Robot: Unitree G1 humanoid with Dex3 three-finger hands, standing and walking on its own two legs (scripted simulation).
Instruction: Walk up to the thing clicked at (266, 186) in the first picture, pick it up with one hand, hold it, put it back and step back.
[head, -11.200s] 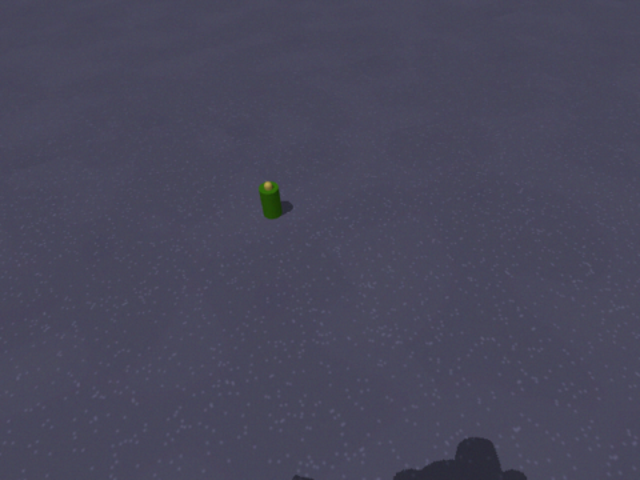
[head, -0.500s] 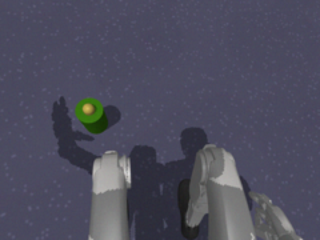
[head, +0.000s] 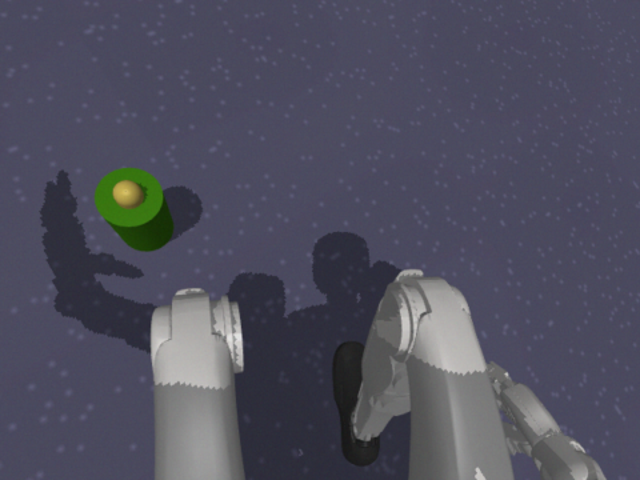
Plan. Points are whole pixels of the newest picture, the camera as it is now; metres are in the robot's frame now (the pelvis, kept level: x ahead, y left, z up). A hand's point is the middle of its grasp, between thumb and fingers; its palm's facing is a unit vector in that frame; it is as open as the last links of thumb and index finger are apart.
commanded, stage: approach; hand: left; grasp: from the side
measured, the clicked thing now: (137, 210) +0.47 +0.24 -0.24
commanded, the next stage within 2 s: close in in 0.18 s
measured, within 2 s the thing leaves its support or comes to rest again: neither
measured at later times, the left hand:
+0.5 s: hand (97, 238) +0.42 +0.28 -0.20, palm faces +0.21 -0.98 +0.06, open 17.6 cm
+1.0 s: hand (133, 233) +0.43 +0.24 -0.22, palm faces +0.23 -0.97 +0.01, open 17.5 cm
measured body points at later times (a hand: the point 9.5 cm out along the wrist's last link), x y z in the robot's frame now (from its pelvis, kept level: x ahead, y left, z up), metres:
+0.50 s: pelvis -0.01 +0.01 -0.05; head +0.22 +0.16 +0.30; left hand +0.40 +0.33 -0.20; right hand +0.15 -0.25 -0.09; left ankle +0.08 +0.12 -0.30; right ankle +0.13 -0.13 -0.30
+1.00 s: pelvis -0.02 +0.02 -0.05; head +0.23 +0.18 +0.29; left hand +0.41 +0.29 -0.22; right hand +0.11 -0.25 -0.08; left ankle +0.08 +0.12 -0.30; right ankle +0.13 -0.13 -0.30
